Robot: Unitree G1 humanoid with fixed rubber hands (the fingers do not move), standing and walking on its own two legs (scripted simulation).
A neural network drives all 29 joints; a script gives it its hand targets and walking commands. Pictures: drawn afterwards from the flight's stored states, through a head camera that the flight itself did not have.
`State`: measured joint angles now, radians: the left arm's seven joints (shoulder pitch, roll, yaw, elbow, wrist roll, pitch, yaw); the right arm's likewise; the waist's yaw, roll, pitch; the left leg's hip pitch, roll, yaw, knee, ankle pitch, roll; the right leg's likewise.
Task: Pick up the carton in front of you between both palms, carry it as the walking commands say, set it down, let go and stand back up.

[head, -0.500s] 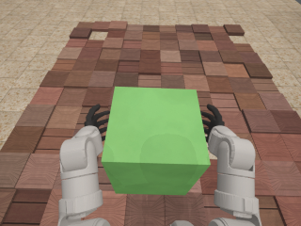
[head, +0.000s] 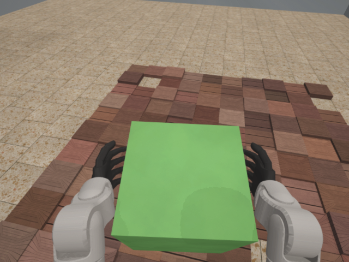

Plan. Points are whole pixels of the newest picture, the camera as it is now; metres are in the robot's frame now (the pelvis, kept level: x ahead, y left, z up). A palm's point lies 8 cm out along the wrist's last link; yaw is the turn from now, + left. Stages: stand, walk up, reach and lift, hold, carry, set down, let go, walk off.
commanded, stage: carry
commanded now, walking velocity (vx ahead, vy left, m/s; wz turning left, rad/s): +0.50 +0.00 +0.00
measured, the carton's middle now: (180, 194) +0.27 +0.01 +0.06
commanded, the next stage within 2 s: none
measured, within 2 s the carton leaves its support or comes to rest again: neither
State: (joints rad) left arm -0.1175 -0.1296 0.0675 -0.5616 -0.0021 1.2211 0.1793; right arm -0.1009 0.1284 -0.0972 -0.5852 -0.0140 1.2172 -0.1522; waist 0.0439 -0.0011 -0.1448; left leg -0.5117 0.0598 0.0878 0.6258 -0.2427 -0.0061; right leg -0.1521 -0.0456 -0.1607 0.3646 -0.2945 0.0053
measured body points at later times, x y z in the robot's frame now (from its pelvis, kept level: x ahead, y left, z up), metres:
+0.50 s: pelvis +0.31 +0.01 -0.01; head +0.29 +0.02 +0.44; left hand +0.58 +0.15 +0.09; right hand +0.56 -0.15 +0.09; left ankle +0.16 +0.12 -0.74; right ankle +0.43 -0.11 -0.73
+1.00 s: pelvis +0.63 -0.02 -0.04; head +0.64 -0.02 +0.41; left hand +0.98 +0.11 +0.06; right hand +0.96 -0.20 +0.06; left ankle +0.78 +0.05 -0.74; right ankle +0.47 -0.09 -0.76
